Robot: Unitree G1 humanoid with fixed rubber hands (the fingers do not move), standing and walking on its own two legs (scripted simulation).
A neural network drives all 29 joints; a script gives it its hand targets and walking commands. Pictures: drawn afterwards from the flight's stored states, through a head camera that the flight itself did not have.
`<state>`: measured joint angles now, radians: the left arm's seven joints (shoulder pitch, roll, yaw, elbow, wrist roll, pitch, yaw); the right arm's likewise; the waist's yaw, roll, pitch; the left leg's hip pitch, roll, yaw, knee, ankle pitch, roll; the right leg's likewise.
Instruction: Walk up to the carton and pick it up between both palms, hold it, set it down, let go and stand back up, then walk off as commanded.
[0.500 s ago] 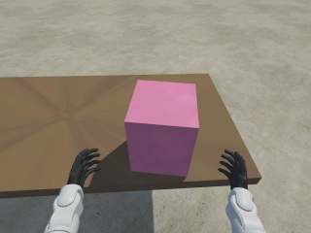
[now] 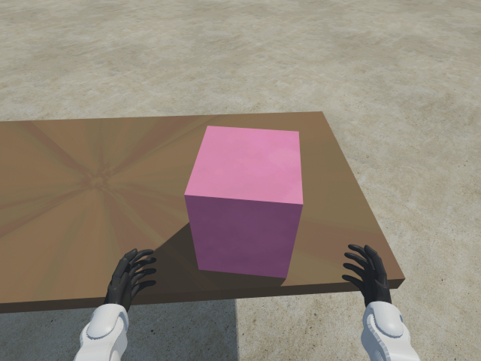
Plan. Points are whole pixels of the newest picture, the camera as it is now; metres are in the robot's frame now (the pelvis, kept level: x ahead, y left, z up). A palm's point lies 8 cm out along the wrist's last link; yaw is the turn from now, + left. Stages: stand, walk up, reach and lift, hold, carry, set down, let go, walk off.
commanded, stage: set down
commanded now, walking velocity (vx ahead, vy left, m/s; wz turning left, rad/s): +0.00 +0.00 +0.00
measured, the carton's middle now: (247, 202) +0.44 +0.00 -0.01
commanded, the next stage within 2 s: let go in 1.00 s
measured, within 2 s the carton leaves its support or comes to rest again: neither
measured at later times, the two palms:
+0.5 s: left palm (123, 318) +0.21 +0.22 -0.04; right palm (380, 308) +0.20 -0.21 -0.02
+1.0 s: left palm (129, 329) +0.20 +0.22 -0.06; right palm (388, 309) +0.20 -0.23 -0.03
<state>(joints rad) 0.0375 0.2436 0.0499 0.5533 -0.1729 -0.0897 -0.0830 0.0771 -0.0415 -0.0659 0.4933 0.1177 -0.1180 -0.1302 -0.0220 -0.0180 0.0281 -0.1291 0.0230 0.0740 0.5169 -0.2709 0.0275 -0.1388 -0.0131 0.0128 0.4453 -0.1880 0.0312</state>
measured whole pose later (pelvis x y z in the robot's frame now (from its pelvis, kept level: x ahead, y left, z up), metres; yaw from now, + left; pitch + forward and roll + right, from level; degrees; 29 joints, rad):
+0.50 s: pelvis +0.02 +0.00 +0.00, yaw +0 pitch -6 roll -1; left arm 0.18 0.22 0.05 0.48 -0.11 -0.03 -0.08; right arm 0.19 -0.07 -0.06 0.49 0.06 -0.17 -0.08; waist -0.01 -0.02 0.05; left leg -0.08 0.02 0.07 0.46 -0.27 0.01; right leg -0.10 -0.01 0.01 0.40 -0.20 0.02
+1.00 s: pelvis +0.03 -0.01 +0.01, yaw +0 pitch -6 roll -1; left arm 0.18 0.20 0.05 0.54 -0.04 0.04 -0.06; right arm 0.19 -0.13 -0.06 0.50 0.01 -0.12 -0.02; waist -0.01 -0.01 0.05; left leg -0.07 0.02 0.07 0.43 -0.26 0.01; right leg -0.10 -0.01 0.01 0.40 -0.20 0.02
